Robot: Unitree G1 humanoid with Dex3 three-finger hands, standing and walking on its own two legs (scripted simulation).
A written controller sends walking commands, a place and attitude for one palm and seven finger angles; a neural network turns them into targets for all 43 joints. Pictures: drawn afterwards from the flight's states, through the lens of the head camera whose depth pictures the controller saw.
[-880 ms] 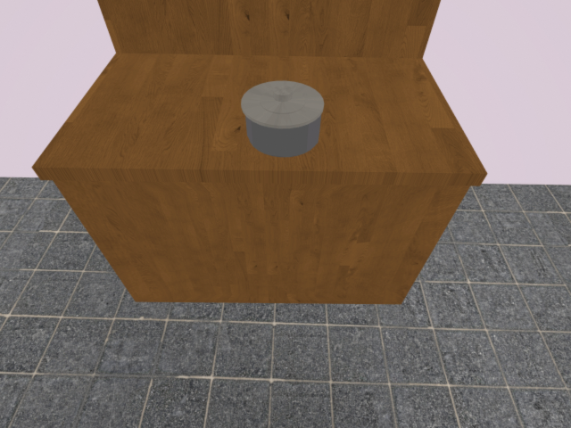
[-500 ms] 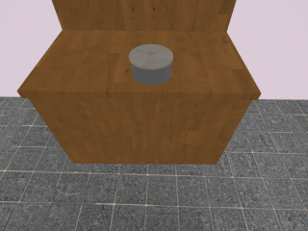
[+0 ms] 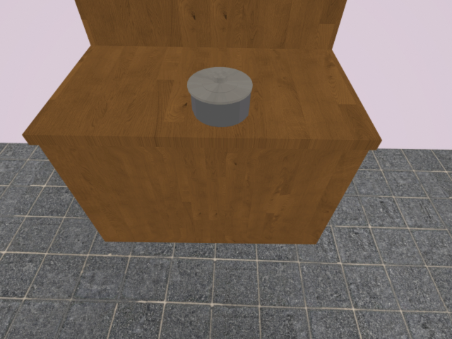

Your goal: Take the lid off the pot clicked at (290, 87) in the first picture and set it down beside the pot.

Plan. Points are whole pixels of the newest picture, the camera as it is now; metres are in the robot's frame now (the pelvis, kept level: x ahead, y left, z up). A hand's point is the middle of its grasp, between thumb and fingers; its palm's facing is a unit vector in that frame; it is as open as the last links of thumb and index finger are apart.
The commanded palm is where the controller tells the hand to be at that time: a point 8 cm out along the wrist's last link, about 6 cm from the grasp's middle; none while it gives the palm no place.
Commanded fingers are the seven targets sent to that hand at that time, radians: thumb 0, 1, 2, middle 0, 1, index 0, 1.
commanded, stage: take the last steps up to it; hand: left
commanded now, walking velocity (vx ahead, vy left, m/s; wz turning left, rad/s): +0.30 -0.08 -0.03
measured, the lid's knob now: (219, 76) +0.78 +0.07 +0.06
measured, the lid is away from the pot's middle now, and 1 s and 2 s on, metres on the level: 0.00 0.00 0.00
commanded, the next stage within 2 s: come to a stop and stand still in 0.68 s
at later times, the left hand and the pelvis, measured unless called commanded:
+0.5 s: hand out of the picture +0.06 +0.10 -0.16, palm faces +0.08 -0.98 -0.16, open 7.4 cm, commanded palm none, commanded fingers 0.00 0.90 0.90 -0.20 -0.30 -0.20 -0.30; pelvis +0.14 -0.04 +0.00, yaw -1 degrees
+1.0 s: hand (186, 245) +0.36 +0.13 -0.17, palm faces +0.01 -0.97 -0.26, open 7.4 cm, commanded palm none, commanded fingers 0.00 0.90 0.90 -0.20 -0.30 -0.20 -0.30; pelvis +0.30 -0.07 -0.01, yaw +0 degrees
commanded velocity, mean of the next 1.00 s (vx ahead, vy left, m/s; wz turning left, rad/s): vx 0.11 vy -0.02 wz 0.02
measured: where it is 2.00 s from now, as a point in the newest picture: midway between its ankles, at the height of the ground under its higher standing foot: outside the picture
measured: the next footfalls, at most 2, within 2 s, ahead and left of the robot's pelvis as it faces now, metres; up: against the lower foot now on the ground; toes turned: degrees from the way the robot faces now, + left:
left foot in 0.58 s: +0.31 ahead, +0.05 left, +0.00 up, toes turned +3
right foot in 0.92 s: +0.38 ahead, -0.22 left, +0.00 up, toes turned -3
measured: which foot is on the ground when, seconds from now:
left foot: down 0.00-0.24, up 0.26-0.56, down 0.58-0.98, up 1.00-1.00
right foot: down 0.00-0.58, up 0.60-0.90, down 0.92-1.00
